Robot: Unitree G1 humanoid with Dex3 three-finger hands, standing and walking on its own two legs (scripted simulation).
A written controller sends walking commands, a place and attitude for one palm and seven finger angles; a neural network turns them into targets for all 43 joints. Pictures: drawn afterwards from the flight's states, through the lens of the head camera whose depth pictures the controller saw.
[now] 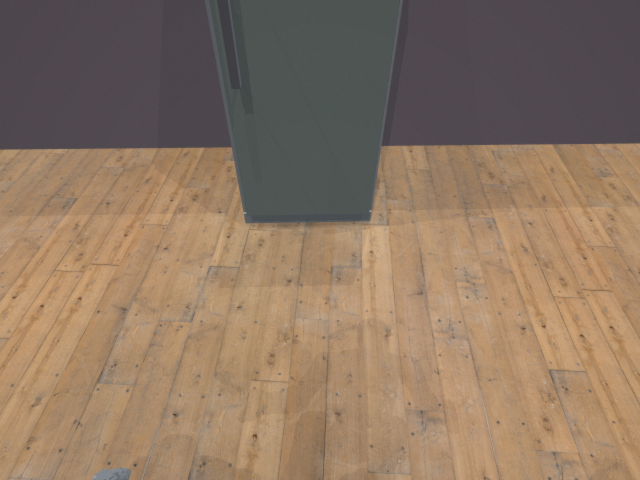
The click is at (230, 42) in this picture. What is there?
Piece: fridge door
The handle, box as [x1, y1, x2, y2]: [217, 0, 241, 88]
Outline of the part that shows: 217,0 231,88 240,88 241,84 229,0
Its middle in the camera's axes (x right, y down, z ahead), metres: -0.26 -0.64 +1.05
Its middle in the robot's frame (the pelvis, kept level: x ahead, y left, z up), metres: +1.21 +0.33 +0.15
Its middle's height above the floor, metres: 0.92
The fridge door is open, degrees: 0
